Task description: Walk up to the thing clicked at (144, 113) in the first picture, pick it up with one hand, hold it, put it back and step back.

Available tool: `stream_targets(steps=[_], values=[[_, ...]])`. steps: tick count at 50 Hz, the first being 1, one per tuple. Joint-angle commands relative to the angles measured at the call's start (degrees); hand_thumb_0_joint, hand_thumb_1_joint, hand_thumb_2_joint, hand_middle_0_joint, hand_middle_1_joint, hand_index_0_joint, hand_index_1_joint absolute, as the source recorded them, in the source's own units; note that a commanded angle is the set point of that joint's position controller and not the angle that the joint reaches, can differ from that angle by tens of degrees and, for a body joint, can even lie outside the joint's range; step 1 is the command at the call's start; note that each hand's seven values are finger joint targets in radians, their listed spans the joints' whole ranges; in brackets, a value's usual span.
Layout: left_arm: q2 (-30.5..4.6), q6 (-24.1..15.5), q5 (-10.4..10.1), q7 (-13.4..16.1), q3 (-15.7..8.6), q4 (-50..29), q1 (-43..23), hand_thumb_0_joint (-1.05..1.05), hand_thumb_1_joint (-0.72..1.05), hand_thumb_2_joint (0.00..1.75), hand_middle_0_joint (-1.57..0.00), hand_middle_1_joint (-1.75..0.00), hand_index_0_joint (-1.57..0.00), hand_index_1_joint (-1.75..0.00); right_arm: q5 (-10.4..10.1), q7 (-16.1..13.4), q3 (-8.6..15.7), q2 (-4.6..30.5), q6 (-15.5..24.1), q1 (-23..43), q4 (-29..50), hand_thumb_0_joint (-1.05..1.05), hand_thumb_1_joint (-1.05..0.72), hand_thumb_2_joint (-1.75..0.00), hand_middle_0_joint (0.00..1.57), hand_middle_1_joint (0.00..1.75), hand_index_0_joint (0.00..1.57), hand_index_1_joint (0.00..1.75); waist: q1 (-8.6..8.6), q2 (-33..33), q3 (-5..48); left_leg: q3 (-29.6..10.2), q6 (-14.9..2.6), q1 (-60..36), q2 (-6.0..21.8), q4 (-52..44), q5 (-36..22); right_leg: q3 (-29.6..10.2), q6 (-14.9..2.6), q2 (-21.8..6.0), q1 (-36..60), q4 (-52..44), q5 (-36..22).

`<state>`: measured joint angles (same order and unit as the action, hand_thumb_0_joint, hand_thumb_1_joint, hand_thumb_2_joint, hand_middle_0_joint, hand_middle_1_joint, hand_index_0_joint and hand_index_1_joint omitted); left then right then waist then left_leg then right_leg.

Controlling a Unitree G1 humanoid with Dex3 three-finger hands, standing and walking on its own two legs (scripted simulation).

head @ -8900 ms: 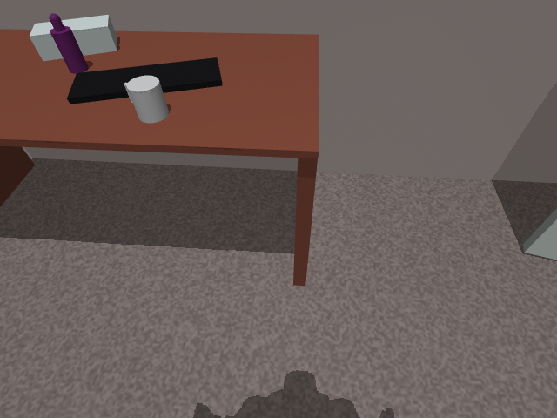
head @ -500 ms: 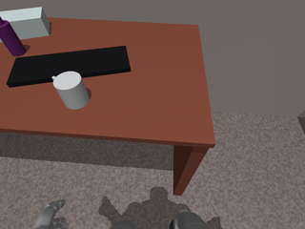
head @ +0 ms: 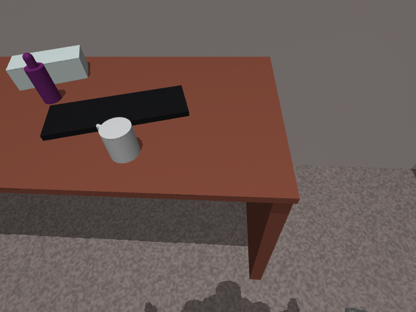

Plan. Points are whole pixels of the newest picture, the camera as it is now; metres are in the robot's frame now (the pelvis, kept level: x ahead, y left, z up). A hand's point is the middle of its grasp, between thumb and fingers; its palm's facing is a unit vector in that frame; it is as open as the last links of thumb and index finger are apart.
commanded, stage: walk up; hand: left
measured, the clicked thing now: (115, 138) +0.52 +0.30 +0.01
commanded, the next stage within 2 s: stand in 1.32 s
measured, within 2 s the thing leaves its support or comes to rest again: neither
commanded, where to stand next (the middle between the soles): +0.07 +0.01 m, yaw +1 degrees
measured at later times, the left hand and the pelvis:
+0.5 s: hand out of the picture +0.09 +0.25 -0.14, palm faces -0.04 -0.93 -0.36, open 7.4 cm; pelvis +0.01 -0.01 +0.02, yaw -1 degrees
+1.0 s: hand out of the picture +0.13 +0.24 -0.13, palm faces -0.05 -0.93 -0.37, open 7.4 cm; pelvis +0.03 -0.01 +0.02, yaw -2 degrees
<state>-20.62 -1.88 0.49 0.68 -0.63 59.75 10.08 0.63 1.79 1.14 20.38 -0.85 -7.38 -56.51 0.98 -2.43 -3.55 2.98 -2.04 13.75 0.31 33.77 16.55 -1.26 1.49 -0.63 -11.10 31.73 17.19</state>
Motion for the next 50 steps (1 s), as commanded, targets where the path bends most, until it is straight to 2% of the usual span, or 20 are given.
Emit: stream_targets(steps=[1,3,6,9,13,16,21,25,28,34,44,50], values=[[-12.6,-1.7,0.1,0.3,-2.3,-3.0,-5.2,0.0,0.9,0.9,-0.2,-0.3,-0.2,-0.3,0.0,-0.5,2.9,12.9,1.8,4.1,2.4,0.0,-0.9,-0.9,0.2,0.3,0.2,0.3,-0.91,3.7,-0.2,-11.0,-1.55,-0.4,7.3,-14.6,3.5,-6.7,-4.09,-4.3,-2.6,-9.5,0.6],[-12.4,-1.5,-0.1,0.3,-2.0,-2.4,-4.7,0.0,0.9,0.9,-0.2,-0.3,-0.2,-0.3,0.4,-0.6,3.0,13.6,1.9,4.5,1.3,0.0,-0.9,-0.9,0.2,0.3,0.2,0.3,-0.67,1.3,-0.9,-11.7,-1.34,-0.1,7.6,-17.4,7.6,-5.6,-3.91,-3.6,-2.9,-10.0,0.6],[-11.8,-1.5,-0.1,0.2,-1.8,-1.0,-3.7,0.0,0.9,0.9,-0.2,-0.3,-0.2,-0.3,0.3,-0.5,2.8,12.9,2.2,5.8,0.6,0.0,-0.9,-0.9,0.2,0.3,0.2,0.3,-0.03,-0.6,0.9,-11.7,-1.38,-1.1,8.5,-19.6,7.8,-4.3,-3.3,-2.9,0.2,-10.8,-2.4],[-12.3,-1.4,0.1,0.2,-1.9,-0.3,-4.6,0.0,0.9,0.9,-0.2,-0.3,-0.2,-0.3,0.3,-0.6,2.9,12.7,2.1,5.5,-0.2,0.0,-0.9,-0.9,0.2,0.3,0.2,0.3,-0.43,-0.8,1.8,-10.6,-0.61,-1.5,8.1,-20.1,7.1,-4.3,-3.16,-3.5,1.9,-11.8,-4.1],[-12.0,-1.4,0.2,0.3,-1.8,0.7,-4.6,0.0,0.9,0.9,-0.2,-0.3,-0.2,-0.3,0.2,-0.7,2.9,11.9,2.3,5.8,-1.0,0.0,-0.9,-0.9,0.2,0.3,0.2,0.3,-0.42,-0.7,3.5,-9.0,-0.35,-4.6,7.9,-18.9,-1.7,-4.2,-2.66,-4.2,2.9,-12.9,-7.8],[-12.4,-1.6,0.2,0.5,-1.7,0.7,-5.6,0.0,0.9,0.9,-0.2,-0.3,-0.2,-0.3,0.0,-0.9,2.8,11.8,2.4,5.0,-1.5,0.0,-0.9,-0.9,0.2,0.3,0.2,0.3,-0.9,0.7,5.7,-7.1,0.01,-7.7,7.1,-16.5,-9.6,-5.2,-2.72,-5.5,3.7,-13.2,-13.1],[-12.5,-1.5,0.2,0.7,-1.7,1.3,-6.6,0.0,0.9,0.9,-0.2,-0.3,-0.2,-0.3,-0.2,-1.1,3.1,12.0,2.0,4.5,-2.6,0.0,-0.9,-0.9,0.2,0.3,0.2,0.3,-1.51,1.9,6.7,-6.2,0.04,-10.4,7.1,-15.3,-13.9,-5.5,-2.9,-6.2,3.3,-13.6,-16.6],[-12.3,-1.4,0.3,0.9,-1.6,1.7,-6.8,0.0,0.9,0.9,-0.2,-0.3,-0.2,-0.3,-0.1,-1.1,3.3,12.2,1.7,5.2,-3.0,0.0,-0.9,-0.9,0.2,0.3,0.2,0.3,-1.58,2.3,4.8,-5.8,-0.03,-9.8,6.9,-15.6,-12.5,-5.4,-2.72,-6.1,2.5,-14.9,-16.0],[-12.2,-1.4,0.2,0.9,-1.7,2.2,-6.8,0.0,0.9,0.9,-0.2,-0.3,-0.2,-0.3,-0.2,-1.1,3.4,12.1,1.7,4.9,-3.5,0.0,-0.9,-0.9,0.2,0.3,0.2,0.3,-1.61,2.8,5.6,-5.8,-0.04,-11.6,7.1,-15.5,-14.2,-5.5,-2.84,-6.4,2.6,-14.6,-17.2],[-12.2,-1.3,0.4,1.0,-1.7,2.0,-7.8,0.0,0.9,0.9,-0.2,-0.3,-0.2,-0.3,0.0,-1.1,3.2,11.9,1.5,5.5,-3.8,0.0,-0.9,-0.9,0.2,0.3,0.2,0.3,-1.55,3.1,4.4,-5.5,0.33,-11.1,6.9,-16.2,-13.4,-5.8,-2.62,-6.4,2.2,-15.6,-17.4],[-12.0,-1.0,0.5,0.9,-2.0,1.5,-8.3,0.0,0.9,0.9,-0.2,-0.3,-0.2,-0.3,0.0,-1.3,3.3,12.0,1.7,5.1,-4.0,0.0,-0.9,-0.9,0.2,0.3,0.2,0.3,-1.52,2.2,6.7,-5.3,0.14,-11.6,7.4,-16.7,-16.2,-5.0,-2.71,-6.2,5.2,-14.4,-18.9],[-12.0,-0.9,0.5,0.9,-1.8,1.3,-8.5,0.0,0.9,0.9,-0.2,-0.3,-0.2,-0.3,0.0,-1.4,3.2,11.8,1.6,5.3,-3.7,0.0,-0.9,-0.9,0.2,0.3,0.2,0.3,-1.54,2.3,5.2,-5.3,0.22,-11.2,7.2,-17.0,-15.6,-4.9,-2.55,-5.9,4.2,-14.7,-18.6]])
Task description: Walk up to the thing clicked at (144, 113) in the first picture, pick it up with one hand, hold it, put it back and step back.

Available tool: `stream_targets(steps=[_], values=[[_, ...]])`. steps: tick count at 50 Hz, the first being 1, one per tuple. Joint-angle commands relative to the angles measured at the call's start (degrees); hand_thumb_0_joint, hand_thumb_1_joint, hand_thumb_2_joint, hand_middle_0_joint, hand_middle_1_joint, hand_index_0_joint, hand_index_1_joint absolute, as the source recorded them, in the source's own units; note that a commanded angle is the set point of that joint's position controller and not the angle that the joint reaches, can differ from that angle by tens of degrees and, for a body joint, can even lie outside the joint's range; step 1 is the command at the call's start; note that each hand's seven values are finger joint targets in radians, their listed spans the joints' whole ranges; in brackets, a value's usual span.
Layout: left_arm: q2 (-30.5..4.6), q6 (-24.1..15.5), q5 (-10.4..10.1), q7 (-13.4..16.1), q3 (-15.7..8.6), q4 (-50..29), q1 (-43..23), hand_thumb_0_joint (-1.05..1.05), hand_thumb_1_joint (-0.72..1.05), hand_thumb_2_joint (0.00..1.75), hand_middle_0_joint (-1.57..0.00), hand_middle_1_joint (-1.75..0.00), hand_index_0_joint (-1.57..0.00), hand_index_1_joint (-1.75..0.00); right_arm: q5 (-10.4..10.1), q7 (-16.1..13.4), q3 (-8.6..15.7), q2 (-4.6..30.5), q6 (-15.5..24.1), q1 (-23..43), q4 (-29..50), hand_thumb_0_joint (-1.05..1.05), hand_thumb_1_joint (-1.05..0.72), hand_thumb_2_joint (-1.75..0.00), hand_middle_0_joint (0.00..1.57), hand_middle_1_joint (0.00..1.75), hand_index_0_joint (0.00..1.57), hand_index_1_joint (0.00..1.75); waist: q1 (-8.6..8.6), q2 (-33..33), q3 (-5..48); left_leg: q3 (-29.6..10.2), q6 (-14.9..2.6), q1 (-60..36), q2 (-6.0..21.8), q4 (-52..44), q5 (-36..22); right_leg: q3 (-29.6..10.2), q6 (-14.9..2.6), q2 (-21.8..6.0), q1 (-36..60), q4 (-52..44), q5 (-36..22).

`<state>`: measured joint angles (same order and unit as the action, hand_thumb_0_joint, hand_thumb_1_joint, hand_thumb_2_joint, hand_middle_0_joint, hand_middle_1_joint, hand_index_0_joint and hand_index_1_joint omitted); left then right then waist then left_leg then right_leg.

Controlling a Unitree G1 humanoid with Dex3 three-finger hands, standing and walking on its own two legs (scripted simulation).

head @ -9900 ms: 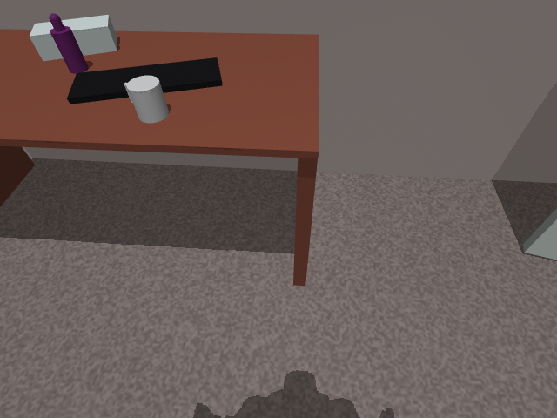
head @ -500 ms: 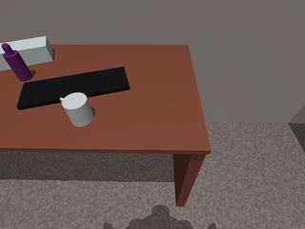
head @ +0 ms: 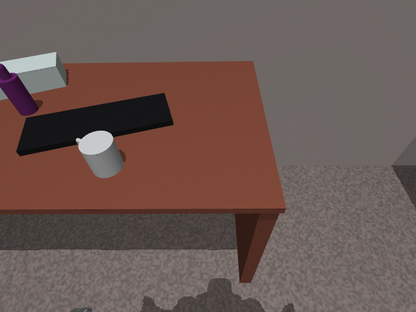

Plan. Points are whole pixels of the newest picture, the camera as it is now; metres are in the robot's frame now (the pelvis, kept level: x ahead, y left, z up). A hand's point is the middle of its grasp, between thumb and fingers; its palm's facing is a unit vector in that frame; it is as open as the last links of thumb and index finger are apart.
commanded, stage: walk up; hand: left
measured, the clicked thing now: (97, 152) +0.48 +0.32 -0.01
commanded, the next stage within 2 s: stand in 0.32 s
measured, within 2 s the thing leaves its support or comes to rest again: neither
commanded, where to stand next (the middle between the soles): +0.05 +0.02 m, yaw +3 degrees
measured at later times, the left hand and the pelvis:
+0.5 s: hand out of the picture +0.08 +0.25 -0.16, palm faces -0.02 -0.94 -0.35, open 7.4 cm; pelvis +0.00 +0.00 +0.00, yaw +1 degrees
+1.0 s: hand out of the picture +0.05 +0.25 -0.16, palm faces -0.01 -0.94 -0.35, open 7.4 cm; pelvis -0.01 -0.01 +0.00, yaw +1 degrees
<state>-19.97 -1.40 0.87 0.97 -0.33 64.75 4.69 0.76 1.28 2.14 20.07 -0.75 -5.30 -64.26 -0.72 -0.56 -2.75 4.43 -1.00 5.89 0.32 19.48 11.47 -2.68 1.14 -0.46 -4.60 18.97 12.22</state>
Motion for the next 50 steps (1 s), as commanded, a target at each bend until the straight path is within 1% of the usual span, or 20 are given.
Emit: stream_targets(steps=[1,10,11,15,16,17,19,20,22,24,28,30,32,35,37,39,44,46,47,50], values=[[-12.7,-1.3,0.1,0.7,-2.1,-3.5,-2.9,0.0,0.9,0.9,-0.2,-0.3,-0.2,-0.3,-0.1,-0.9,2.4,12.3,1.5,3.2,3.8,0.0,-0.9,-0.9,0.2,0.3,0.2,0.3,0.07,0.4,4.7,-6.7,-0.85,-3.9,7.2,-2.6,-10.6,-3.6,-2.4,-6.0,-2.4,-1.6,-13.5],[-12.7,-1.2,0.3,0.7,-2.1,-3.9,-2.5,0.0,0.9,0.9,-0.2,-0.3,-0.2,-0.3,-0.1,-0.9,2.5,12.6,1.4,3.1,4.1,0.0,-0.9,-0.9,0.2,0.3,0.2,0.3,0.09,0.4,4.8,-6.5,-1.21,-3.7,7.2,-2.7,-9.7,-3.2,-2.28,-5.9,-1.7,-1.3,-13.5],[-12.6,-1.2,0.1,0.6,-2.1,-3.7,-2.8,0.0,0.9,0.9,-0.2,-0.3,-0.2,-0.3,-0.2,-0.9,2.3,12.0,1.4,3.0,4.0,0.0,-0.9,-0.9,0.2,0.3,0.2,0.3,0.12,0.4,4.3,-6.8,-0.96,-3.5,7.1,-2.7,-10.2,-3.5,-2.27,-5.9,-2.2,-1.4,-13.4],[-12.8,-1.2,0.1,0.6,-2.1,-3.8,-2.4,0.0,0.9,0.9,-0.2,-0.3,-0.2,-0.3,-0.2,-0.8,2.2,12.1,1.4,2.9,4.1,0.0,-0.9,-0.9,0.2,0.3,0.2,0.3,0.18,0.3,4.4,-6.7,-0.81,-4.2,7.0,-2.4,-10.4,-3.8,-2.36,-6.0,-2.5,-1.7,-13.7],[-11.9,-0.8,-0.6,0.4,-1.5,-3.7,-2.9,0.0,0.9,0.9,-0.2,-0.3,-0.2,-0.3,-0.3,-1.3,1.4,11.0,1.9,3.2,3.8,0.0,-0.9,-0.9,0.2,0.3,0.2,0.3,-0.35,2.6,4.5,-7.7,-0.67,-4.0,8.3,-3.6,-14.7,-3.4,-2.25,-6.5,-2.0,-1.8,-15.4],[-11.3,-0.6,-0.5,0.3,-1.4,-3.9,-2.2,0.0,0.9,0.9,-0.2,-0.3,-0.2,-0.3,-0.3,-1.4,1.5,11.9,2.1,3.1,3.6,0.0,-0.9,-0.9,0.2,0.3,0.2,0.3,0.02,1.1,5.3,-7.7,-0.51,-5.0,8.5,-3.5,-16.3,-3.2,-1.99,-6.4,-1.9,-1.8,-15.9],[-11.3,-0.5,-0.5,0.2,-1.4,-3.8,-1.4,0.0,0.9,0.9,-0.2,-0.3,-0.2,-0.3,-0.4,-1.5,1.5,12.3,2.3,3.6,3.2,0.0,-0.9,-0.9,0.2,0.3,0.2,0.3,0.34,0.9,5.7,-7.8,-0.53,-5.7,8.6,-3.2,-17.9,-3.1,-1.93,-6.5,-1.1,-2.2,-16.7],[-11.4,-0.6,-0.5,0.2,-1.3,-3.7,-1.4,0.0,0.9,0.9,-0.2,-0.3,-0.2,-0.3,-0.4,-1.5,1.4,12.1,2.3,3.5,3.2,0.0,-0.9,-0.9,0.2,0.3,0.2,0.3,0.04,1.1,6.0,-7.5,-0.52,-5.8,8.6,-3.0,-18.4,-3.0,-1.9,-6.7,-0.6,-2.2,-17.9],[-11.9,-0.6,-0.5,0.2,-1.3,-3.8,-1.6,0.0,0.9,0.9,-0.2,-0.3,-0.2,-0.3,-0.3,-1.5,1.1,11.6,2.3,2.9,2.8,0.0,-0.9,-0.9,0.2,0.3,0.2,0.3,-0.2,1.0,4.9,-7.3,-0.14,-4.6,8.2,-3.9,-15.7,-3.2,-1.81,-6.7,-0.9,-3.1,-15.7],[-11.8,-0.6,-0.5,0.1,-1.3,-3.8,-1.3,0.0,0.9,0.9,-0.2,-0.3,-0.2,-0.3,-0.3,-1.5,1.1,11.9,2.2,3.3,2.7,0.0,-0.9,-0.9,0.2,0.3,0.2,0.3,-0.09,0.1,4.1,-7.2,-0.12,-3.5,7.8,-4.5,-11.5,-3.6,-1.73,-6.8,-1.0,-4.2,-13.0],[-12.1,-0.6,-0.3,0.0,-1.3,-3.8,-1.3,0.0,0.9,0.9,-0.2,-0.3,-0.2,-0.3,-0.3,-1.5,0.8,11.6,2.3,3.4,2.6,0.0,-0.9,-0.9,0.2,0.3,0.2,0.3,-0.14,-0.3,4.9,-7.3,-0.17,-3.7,7.8,-4.8,-10.2,-3.7,-1.93,-6.9,-0.8,-4.6,-12.2],[-12.2,-0.5,-0.4,0.0,-1.4,-3.7,-1.4,0.0,0.9,0.9,-0.2,-0.3,-0.2,-0.3,-0.3,-1.5,0.8,11.5,2.4,3.1,2.3,0.0,-0.9,-0.9,0.2,0.3,0.2,0.3,-0.3,-0.2,3.8,-7.4,0.05,-2.9,7.7,-5.3,-8.3,-3.8,-2.03,-6.9,-1.4,-4.9,-9.7],[-11.8,-0.5,-0.4,-0.1,-1.4,-3.8,-1.5,0.0,0.9,0.9,-0.2,-0.3,-0.2,-0.3,-0.2,-1.5,0.9,11.7,2.5,3.4,2.2,0.0,-0.9,-0.9,0.2,0.3,0.2,0.3,-0.04,-0.6,4.2,-7.6,-0.06,-2.8,7.9,-5.5,-8.1,-3.7,-2.19,-6.9,-1.2,-4.8,-9.1],[-11.8,-0.6,-0.3,-0.3,-1.3,-3.6,-0.5,0.0,0.9,0.9,-0.2,-0.3,-0.2,-0.3,-0.3,-1.5,0.8,11.8,2.7,3.5,2.1,0.0,-0.9,-0.9,0.2,0.3,0.2,0.3,0.26,-0.4,4.5,-8.1,-0.08,-3.2,8.1,-5.5,-10.0,-3.5,-2.12,-6.8,-0.9,-4.6,-10.1],[-11.8,-0.6,-0.2,-0.2,-1.4,-3.8,-0.8,0.0,0.9,0.9,-0.2,-0.3,-0.2,-0.3,-0.2,-1.5,0.8,11.6,2.7,3.1,2.3,0.0,-0.9,-0.9,0.2,0.3,0.2,0.3,0.03,0.1,5.0,-7.7,-0.18,-3.9,8.0,-4.8,-10.7,-3.5,-2.17,-7.0,-1.1,-4.5,-11.2],[-11.9,-0.5,-0.4,-0.2,-1.3,-3.5,-0.7,0.0,0.9,0.9,-0.2,-0.3,-0.2,-0.3,-0.3,-1.5,0.7,11.7,2.7,3.2,2.0,0.0,-0.9,-0.9,0.2,0.3,0.2,0.3,0.03,0.3,3.6,-8.1,0.0,-2.8,7.9,-5.3,-9.4,-3.7,-2.25,-7.0,-1.6,-5.0,-9.9],[-11.9,-0.5,-0.3,-0.2,-1.3,-3.6,-0.2,0.0,0.9,0.9,-0.2,-0.3,-0.2,-0.3,-0.2,-1.5,0.7,11.7,2.6,2.6,2.0,0.0,-0.9,-0.9,0.2,0.3,0.2,0.3,0.04,0.2,4.2,-8.2,-0.07,-3.0,7.9,-5.0,-9.2,-3.4,-2.29,-6.9,-1.7,-4.6,-9.4],[-11.8,-0.5,-0.3,-0.3,-1.3,-3.4,0.0,0.0,0.9,0.9,-0.2,-0.3,-0.2,-0.3,-0.3,-1.6,0.6,11.7,2.6,2.7,1.9,0.0,-0.9,-0.9,0.2,0.3,0.2,0.3,0.16,0.6,3.4,-8.2,-0.06,-2.4,7.7,-5.2,-7.8,-3.5,-2.24,-6.8,-2.1,-5.0,-8.7],[-12.2,-0.5,-0.3,-0.3,-1.5,-3.5,0.0,0.0,0.9,0.9,-0.2,-0.3,-0.2,-0.3,-0.2,-1.6,0.6,11.7,2.6,2.8,2.1,0.0,-0.9,-0.9,0.2,0.3,0.2,0.3,0.21,0.7,4.0,-8.1,-0.12,-3.3,7.8,-5.0,-8.6,-3.7,-2.42,-6.9,-2.1,-4.6,-9.1],[-11.8,-0.5,-0.3,-0.3,-1.3,-3.5,0.4,0.0,0.9,0.9,-0.2,-0.3,-0.2,-0.3,-0.3,-1.5,0.5,11.8,2.5,2.4,1.9,0.0,-0.9,-0.9,0.2,0.3,0.2,0.3,0.18,1.1,3.4,-8.3,-0.2,-2.9,7.8,-5.0,-7.8,-3.6,-2.23,-6.8,-2.5,-5.0,-8.6]])
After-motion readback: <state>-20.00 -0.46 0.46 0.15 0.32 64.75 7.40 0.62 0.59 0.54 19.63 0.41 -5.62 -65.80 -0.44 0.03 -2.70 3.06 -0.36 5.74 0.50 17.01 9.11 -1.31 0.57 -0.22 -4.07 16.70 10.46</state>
